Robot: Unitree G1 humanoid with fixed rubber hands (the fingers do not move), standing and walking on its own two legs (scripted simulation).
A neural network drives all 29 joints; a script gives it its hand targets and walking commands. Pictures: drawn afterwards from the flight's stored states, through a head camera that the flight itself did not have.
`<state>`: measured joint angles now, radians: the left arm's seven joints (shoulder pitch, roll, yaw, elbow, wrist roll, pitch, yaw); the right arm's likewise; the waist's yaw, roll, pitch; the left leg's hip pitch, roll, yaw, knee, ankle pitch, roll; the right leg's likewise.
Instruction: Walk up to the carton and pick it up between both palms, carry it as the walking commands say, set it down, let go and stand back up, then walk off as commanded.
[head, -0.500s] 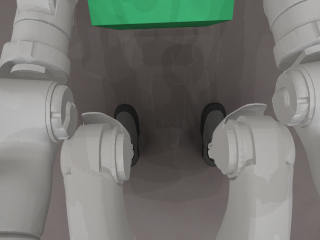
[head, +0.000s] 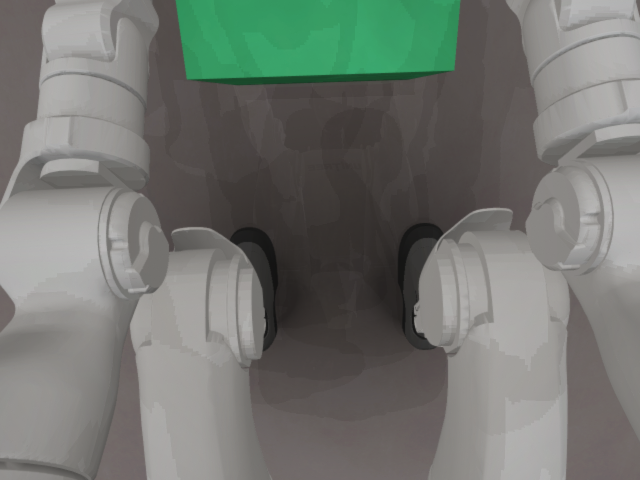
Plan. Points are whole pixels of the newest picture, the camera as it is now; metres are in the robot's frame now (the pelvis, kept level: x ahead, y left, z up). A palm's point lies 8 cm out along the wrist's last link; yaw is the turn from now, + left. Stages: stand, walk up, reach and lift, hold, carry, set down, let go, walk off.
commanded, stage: reach and lift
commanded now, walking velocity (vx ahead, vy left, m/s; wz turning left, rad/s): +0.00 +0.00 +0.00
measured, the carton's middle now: out of the picture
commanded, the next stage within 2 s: none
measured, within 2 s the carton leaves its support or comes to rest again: leaves its support in 0.34 s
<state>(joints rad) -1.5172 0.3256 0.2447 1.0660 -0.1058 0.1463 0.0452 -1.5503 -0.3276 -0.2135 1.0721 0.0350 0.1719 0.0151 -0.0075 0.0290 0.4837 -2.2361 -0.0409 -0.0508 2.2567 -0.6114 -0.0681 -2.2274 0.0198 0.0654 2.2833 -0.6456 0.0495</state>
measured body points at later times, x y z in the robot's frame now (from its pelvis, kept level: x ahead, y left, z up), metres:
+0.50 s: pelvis -0.01 +0.00 +0.01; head +0.36 -0.01 +0.26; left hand +0.57 +0.13 -0.15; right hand +0.57 -0.19 -0.14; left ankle +0.11 +0.14 -0.32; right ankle +0.10 -0.13 -0.32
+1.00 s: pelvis +0.00 +0.00 +0.05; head +0.36 -0.02 +0.32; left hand +0.57 +0.14 -0.09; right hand +0.56 -0.18 -0.10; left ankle +0.11 +0.14 -0.32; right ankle +0.10 -0.13 -0.32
